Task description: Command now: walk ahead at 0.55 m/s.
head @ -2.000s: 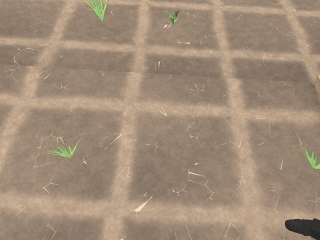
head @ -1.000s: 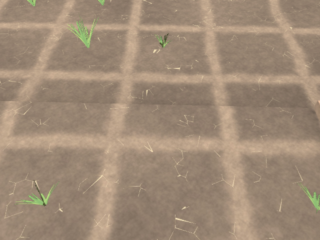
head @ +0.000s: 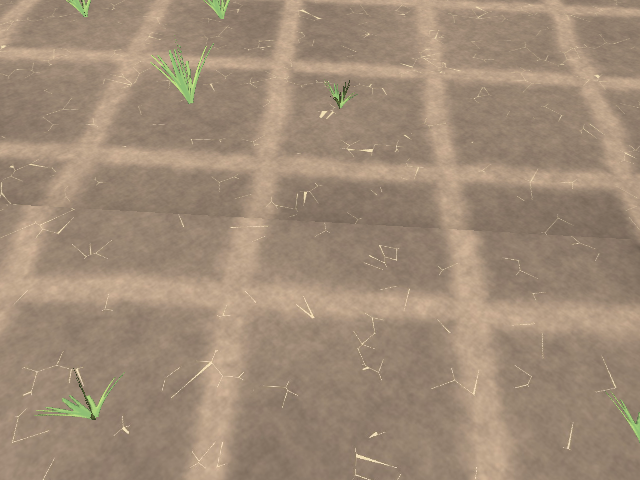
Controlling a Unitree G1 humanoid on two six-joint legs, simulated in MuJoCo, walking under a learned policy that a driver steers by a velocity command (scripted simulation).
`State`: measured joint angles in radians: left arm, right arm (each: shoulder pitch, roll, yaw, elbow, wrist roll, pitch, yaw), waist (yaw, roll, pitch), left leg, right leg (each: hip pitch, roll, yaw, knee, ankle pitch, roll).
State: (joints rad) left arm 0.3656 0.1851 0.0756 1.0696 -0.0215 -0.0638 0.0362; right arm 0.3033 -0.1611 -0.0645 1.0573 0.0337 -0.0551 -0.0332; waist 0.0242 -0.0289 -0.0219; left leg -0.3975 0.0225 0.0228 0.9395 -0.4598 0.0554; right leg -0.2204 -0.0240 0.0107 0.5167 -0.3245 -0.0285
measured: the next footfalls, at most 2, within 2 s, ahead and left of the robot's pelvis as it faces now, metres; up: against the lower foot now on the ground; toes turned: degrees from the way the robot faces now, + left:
left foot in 0.14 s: +0.07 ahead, +0.16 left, +0.00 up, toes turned +2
right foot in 0.60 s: +0.55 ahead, -0.08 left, +0.00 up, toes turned -3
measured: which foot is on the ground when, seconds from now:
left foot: up 0.00-0.12, down 0.14-0.62, up 0.64-1.00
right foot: down 0.00-0.12, up 0.14-0.58, down 0.60-1.00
